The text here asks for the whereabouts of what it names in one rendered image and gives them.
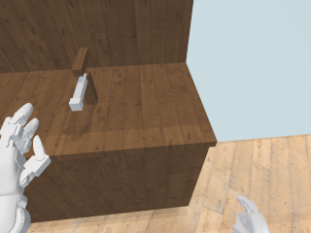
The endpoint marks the robot left hand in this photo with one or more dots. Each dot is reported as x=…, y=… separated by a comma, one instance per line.
x=14, y=143

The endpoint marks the left robot forearm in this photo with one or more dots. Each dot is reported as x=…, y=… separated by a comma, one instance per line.
x=13, y=216

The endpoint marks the tap lever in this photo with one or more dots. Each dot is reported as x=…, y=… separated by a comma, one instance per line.
x=76, y=103

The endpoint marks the robot right hand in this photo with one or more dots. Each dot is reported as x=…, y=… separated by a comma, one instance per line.
x=254, y=222

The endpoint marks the counter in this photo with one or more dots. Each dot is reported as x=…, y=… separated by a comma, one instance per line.
x=141, y=139

